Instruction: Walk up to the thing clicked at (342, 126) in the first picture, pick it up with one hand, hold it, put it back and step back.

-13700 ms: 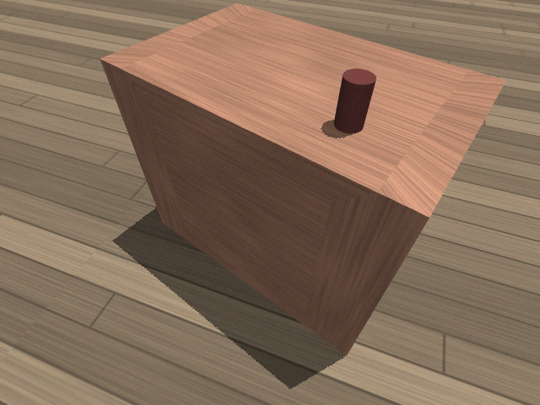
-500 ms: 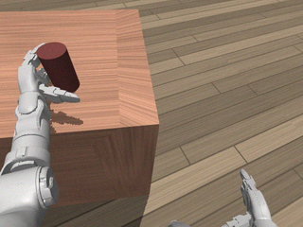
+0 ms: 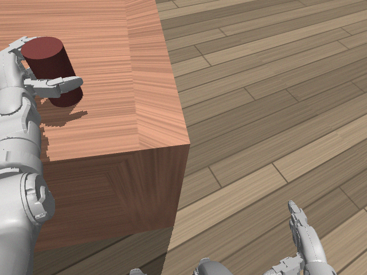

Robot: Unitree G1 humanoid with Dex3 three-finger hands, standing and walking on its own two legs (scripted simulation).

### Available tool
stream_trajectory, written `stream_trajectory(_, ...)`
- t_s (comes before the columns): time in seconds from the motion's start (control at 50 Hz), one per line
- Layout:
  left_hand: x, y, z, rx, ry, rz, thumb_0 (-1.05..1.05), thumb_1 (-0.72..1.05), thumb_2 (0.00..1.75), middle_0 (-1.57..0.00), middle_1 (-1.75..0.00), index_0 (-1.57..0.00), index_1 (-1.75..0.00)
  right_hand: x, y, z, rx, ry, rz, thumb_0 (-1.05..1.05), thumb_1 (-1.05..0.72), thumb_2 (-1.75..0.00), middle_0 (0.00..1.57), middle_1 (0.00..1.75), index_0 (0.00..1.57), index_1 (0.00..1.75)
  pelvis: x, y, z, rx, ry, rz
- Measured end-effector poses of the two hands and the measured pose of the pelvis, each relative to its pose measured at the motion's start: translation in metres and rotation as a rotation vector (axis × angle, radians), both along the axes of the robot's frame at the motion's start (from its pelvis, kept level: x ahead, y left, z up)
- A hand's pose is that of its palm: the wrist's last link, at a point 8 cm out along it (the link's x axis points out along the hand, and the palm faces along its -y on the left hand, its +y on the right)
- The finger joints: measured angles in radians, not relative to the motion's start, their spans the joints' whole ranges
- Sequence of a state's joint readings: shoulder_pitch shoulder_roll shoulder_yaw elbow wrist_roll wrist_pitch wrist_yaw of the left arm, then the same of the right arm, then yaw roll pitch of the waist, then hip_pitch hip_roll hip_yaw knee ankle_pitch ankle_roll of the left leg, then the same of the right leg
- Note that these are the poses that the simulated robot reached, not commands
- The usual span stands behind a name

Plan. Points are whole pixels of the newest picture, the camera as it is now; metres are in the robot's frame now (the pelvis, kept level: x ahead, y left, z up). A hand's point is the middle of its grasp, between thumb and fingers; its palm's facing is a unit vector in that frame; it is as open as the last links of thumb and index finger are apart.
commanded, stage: close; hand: left
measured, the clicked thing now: (55, 74) +0.52 +0.20 +0.13
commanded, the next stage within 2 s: settle in 0.12 s
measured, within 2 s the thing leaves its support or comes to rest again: leaves its support in 0.52 s
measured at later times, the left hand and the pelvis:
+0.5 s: hand (48, 79) +0.50 +0.21 +0.14, palm faces +0.18 -0.98 +0.01, open 10.1 cm; pelvis +0.02 +0.00 +0.01, yaw +1 degrees
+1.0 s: hand (42, 69) +0.47 +0.19 +0.19, palm faces +0.19 -0.98 +0.01, open 10.2 cm; pelvis +0.00 -0.01 +0.02, yaw +1 degrees
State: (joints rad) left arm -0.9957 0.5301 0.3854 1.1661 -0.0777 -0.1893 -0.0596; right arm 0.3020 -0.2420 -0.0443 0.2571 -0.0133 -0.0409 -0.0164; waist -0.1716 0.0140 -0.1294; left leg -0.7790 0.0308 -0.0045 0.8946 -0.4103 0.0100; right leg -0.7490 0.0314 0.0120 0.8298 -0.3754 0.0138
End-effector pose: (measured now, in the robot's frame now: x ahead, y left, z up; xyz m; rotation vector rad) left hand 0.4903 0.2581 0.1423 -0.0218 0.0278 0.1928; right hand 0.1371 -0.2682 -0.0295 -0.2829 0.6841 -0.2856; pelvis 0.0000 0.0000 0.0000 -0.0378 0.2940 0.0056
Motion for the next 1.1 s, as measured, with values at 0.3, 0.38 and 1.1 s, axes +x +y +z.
stream_trajectory(0.3, -0.014, -0.002, -0.003, 0.009, -0.033, -0.022, -0.01, -0.40, 0.94, -0.82, -0.97, -0.83, -0.96, 0.024, 0.024, -0.014, 0.103, 0.036, 0.038, -0.01, 0.49, -0.06, 0.06, 0.05, 0.05, 0.05, 0.025, 0.005, 0.004, -0.004, -0.013, 0.001)
stream_trajectory(0.38, -0.018, -0.001, -0.002, 0.018, -0.024, -0.013, -0.01, -0.43, 0.98, -0.80, -1.02, -0.81, -1.01, 0.032, 0.021, -0.011, 0.101, 0.017, 0.043, -0.01, 0.50, -0.06, 0.06, 0.05, 0.05, 0.05, 0.026, 0.004, 0.004, 0.001, -0.029, 0.005)
stream_trajectory(1.1, -0.055, -0.018, 0.051, 0.019, -0.012, -0.005, 0.00, -0.54, 1.14, -0.78, -1.12, -0.78, -1.12, 0.005, 0.003, -0.007, 0.094, -0.008, -0.005, -0.01, 0.51, -0.06, 0.06, 0.05, 0.05, 0.05, -0.001, -0.008, 0.019, 0.023, -0.143, 0.012)
